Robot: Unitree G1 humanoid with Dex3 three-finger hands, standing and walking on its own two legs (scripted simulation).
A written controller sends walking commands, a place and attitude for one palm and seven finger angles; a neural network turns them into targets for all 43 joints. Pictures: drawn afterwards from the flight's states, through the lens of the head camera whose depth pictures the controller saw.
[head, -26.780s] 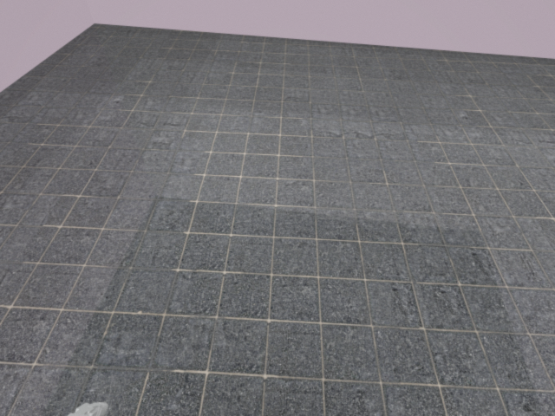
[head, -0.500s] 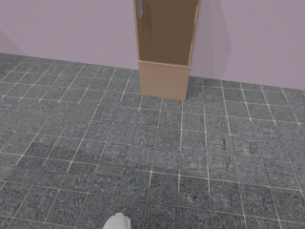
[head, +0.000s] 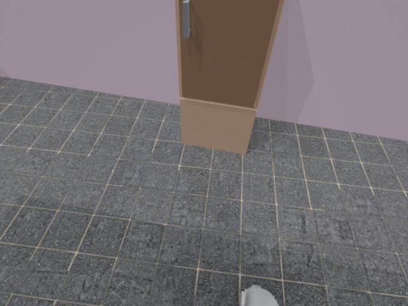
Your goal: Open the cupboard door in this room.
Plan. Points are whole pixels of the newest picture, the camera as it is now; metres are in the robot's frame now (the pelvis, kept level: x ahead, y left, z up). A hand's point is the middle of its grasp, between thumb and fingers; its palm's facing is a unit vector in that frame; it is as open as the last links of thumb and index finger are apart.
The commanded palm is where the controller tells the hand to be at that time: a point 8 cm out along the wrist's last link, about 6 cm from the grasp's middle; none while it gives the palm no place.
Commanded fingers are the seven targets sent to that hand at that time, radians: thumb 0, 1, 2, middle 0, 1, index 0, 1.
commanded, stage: stand and wait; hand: left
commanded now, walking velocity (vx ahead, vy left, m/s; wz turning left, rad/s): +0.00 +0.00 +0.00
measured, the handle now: (187, 18) +1.15 +0.14 +0.06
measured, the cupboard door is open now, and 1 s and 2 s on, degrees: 0 0 0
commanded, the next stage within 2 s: look at it before walking up in 1.46 s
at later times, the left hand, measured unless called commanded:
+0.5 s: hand (160, 284) +0.20 +0.11 -0.17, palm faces +0.05 -0.98 -0.19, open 7.2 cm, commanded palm none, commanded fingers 0.00 0.90 0.90 -0.20 -0.30 -0.20 -0.30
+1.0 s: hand out of the picture +0.10 +0.12 -0.17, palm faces +0.04 -0.99 -0.15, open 7.4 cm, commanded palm none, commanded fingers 0.00 0.90 0.90 -0.20 -0.30 -0.20 -0.30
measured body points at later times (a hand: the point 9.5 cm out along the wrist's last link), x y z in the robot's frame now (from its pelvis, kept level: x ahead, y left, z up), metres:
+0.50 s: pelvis +0.11 -0.06 -0.01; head +0.12 -0.07 +0.44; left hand +0.20 +0.16 -0.15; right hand +0.14 -0.29 -0.17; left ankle +0.11 +0.07 -0.73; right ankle +0.18 -0.14 -0.74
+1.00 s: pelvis +0.15 -0.03 +0.00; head +0.17 -0.03 +0.45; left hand +0.10 +0.17 -0.16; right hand +0.14 -0.24 -0.16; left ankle +0.12 +0.07 -0.74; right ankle +0.18 -0.14 -0.74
